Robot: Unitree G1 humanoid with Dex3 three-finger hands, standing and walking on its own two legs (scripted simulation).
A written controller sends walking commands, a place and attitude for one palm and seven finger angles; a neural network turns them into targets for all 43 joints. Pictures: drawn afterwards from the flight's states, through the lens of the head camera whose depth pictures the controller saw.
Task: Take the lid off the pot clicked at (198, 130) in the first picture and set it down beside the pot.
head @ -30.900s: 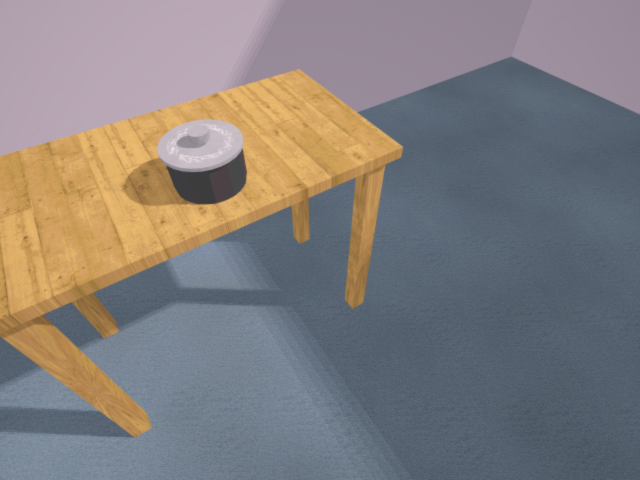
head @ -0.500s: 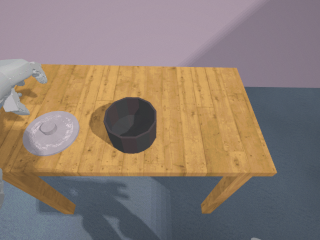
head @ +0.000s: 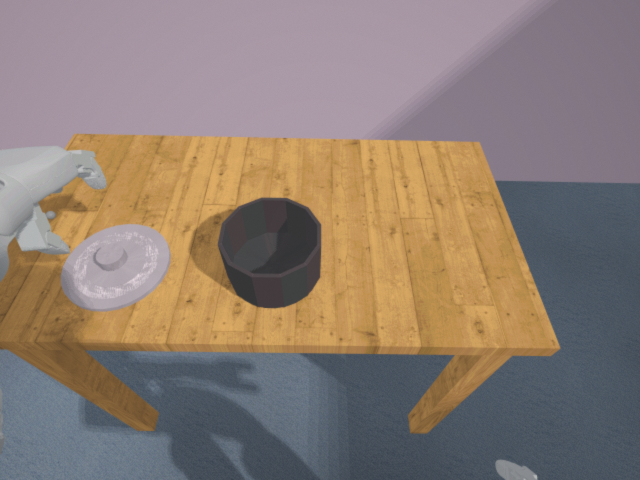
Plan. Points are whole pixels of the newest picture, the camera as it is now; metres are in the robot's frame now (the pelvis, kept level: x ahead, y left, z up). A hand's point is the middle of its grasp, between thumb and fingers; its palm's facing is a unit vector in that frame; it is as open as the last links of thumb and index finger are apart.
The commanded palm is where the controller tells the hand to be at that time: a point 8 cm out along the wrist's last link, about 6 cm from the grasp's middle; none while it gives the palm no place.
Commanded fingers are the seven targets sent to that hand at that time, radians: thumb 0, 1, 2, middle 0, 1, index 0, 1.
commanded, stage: draw the hand back to the body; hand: left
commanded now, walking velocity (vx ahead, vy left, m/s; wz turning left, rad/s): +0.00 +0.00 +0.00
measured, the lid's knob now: (111, 256) +0.43 +0.35 -0.03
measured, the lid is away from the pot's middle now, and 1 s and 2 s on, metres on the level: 0.25 0.25 0.25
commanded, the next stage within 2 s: step back with the hand held close in 1.88 s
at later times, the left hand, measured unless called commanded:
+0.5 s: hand (92, 195) +0.37 +0.26 +0.18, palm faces +0.43 -0.86 -0.27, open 10.6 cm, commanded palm +0.30 +0.30 +0.18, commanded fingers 0.00 0.29 0.82 -0.33 -0.58 -0.33 -0.58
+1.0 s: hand (117, 261) +0.29 +0.21 +0.17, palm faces +0.50 -0.82 -0.29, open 8.2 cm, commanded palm +0.24 +0.24 +0.18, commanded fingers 0.00 0.90 0.90 -0.20 -0.30 -0.20 -0.30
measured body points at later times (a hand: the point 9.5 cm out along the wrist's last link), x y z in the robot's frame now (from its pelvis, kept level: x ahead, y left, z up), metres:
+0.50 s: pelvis +0.02 -0.03 +0.01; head +0.03 -0.02 +0.46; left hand +0.34 +0.30 +0.19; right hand +0.16 -0.27 -0.09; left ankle +0.01 +0.04 -0.74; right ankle +0.01 -0.18 -0.74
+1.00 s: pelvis +0.02 -0.09 +0.01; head +0.00 -0.11 +0.45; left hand +0.25 +0.25 +0.19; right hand +0.19 -0.33 -0.09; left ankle +0.01 +0.04 -0.74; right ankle +0.01 -0.18 -0.74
